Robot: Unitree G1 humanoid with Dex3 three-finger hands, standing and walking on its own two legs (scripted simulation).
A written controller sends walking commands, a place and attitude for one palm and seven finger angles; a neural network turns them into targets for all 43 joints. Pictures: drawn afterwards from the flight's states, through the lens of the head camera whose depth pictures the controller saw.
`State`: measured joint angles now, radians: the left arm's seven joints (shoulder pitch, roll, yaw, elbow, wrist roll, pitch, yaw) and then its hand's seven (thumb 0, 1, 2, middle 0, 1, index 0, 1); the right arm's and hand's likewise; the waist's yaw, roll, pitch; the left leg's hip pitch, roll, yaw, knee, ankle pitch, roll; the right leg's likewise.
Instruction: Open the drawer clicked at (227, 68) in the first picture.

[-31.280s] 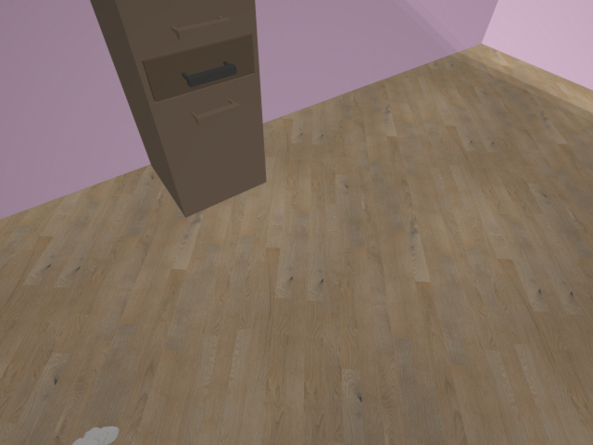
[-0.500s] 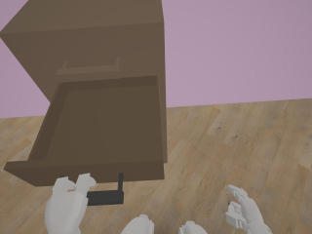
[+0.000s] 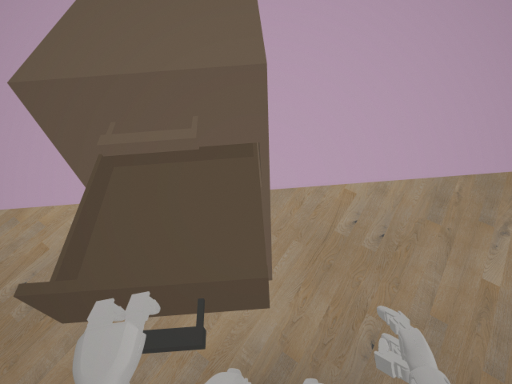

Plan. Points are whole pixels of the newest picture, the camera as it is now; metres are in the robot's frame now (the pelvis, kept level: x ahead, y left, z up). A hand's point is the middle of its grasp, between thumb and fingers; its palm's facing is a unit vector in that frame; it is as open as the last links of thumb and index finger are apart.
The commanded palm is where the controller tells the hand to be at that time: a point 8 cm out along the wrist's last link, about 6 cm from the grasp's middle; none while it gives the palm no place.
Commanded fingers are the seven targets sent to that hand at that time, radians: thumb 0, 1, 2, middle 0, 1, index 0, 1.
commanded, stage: lift the hand off the handle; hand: left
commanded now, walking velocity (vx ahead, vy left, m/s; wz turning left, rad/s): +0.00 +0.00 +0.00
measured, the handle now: (151, 325) +0.22 +0.20 -0.05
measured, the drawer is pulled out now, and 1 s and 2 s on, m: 0.30 0.30 0.30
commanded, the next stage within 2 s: draw the hand back to the body in 1.80 s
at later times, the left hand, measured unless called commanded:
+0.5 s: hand (119, 352) +0.17 +0.21 +0.00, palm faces -0.02 -0.14 -0.99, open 13.8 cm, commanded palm +0.15 +0.20 +0.07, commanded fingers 0.00 -0.50 0.30 -0.30 -1.20 -0.30 -1.20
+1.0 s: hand (110, 342) +0.17 +0.21 +0.04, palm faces +0.01 -0.16 -0.99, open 13.8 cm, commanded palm +0.15 +0.21 +0.11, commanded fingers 0.00 -0.50 0.30 -0.30 -1.20 -0.30 -1.20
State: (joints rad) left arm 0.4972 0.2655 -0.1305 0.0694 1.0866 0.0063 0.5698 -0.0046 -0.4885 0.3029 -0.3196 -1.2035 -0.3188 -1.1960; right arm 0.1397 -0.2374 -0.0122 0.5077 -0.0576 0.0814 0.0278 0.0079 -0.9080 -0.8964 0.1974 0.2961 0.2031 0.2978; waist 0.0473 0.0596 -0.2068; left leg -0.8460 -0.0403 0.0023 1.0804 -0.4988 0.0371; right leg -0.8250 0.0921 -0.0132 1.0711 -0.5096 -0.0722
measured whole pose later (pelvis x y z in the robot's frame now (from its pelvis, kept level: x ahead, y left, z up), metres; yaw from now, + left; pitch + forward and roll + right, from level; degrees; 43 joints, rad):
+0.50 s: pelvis +0.01 +0.00 +0.02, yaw -1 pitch +12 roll +0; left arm 0.56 0.28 -0.14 -0.03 1.06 0.03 0.53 0.00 -0.49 0.30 -0.32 -1.20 -0.32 -1.20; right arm 0.15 -0.24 -0.01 0.49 -0.04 0.10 0.05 0.01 -0.91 -0.90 0.20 0.30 0.20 0.30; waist 0.06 0.07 -0.18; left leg -0.71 -0.04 0.01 0.97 -0.47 0.04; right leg -0.69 0.09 0.00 0.97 -0.48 -0.07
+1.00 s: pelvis +0.01 +0.00 +0.04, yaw -1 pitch +8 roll +0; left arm 0.57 0.30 -0.14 -0.11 1.01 0.06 0.45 -0.01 -0.49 0.30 -0.32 -1.20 -0.32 -1.20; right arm 0.14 -0.24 -0.01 0.50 -0.02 0.10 0.05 0.01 -0.91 -0.90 0.20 0.30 0.20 0.30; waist 0.08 0.08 -0.15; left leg -0.57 -0.04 0.01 0.86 -0.43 0.04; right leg -0.56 0.10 0.02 0.85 -0.43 -0.07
